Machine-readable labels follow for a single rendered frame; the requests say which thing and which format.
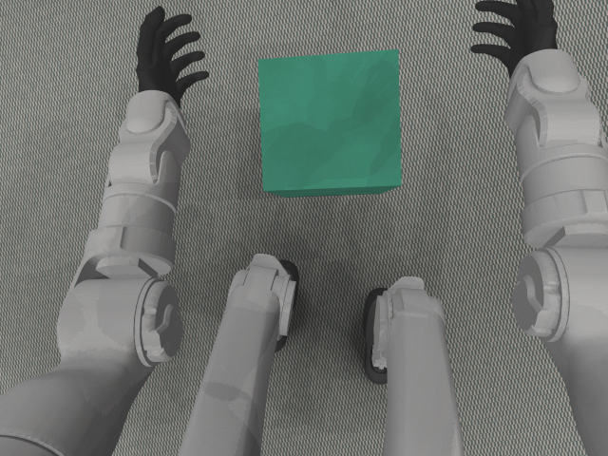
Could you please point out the right robot thigh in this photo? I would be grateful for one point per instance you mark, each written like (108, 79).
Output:
(422, 412)

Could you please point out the right robot upper arm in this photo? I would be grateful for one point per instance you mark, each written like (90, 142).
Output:
(561, 296)

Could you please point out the left robot upper arm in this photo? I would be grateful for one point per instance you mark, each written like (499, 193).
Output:
(112, 335)

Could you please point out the left robot forearm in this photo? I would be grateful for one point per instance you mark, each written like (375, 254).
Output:
(134, 234)

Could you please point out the right robot forearm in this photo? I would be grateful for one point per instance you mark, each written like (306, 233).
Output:
(561, 152)

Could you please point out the left robot foot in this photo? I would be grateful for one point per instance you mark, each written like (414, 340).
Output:
(291, 270)

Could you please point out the right robot hand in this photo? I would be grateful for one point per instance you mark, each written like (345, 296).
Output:
(534, 29)

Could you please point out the carton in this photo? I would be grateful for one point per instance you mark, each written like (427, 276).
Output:
(330, 124)

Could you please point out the left robot hand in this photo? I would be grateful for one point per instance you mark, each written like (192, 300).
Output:
(154, 70)

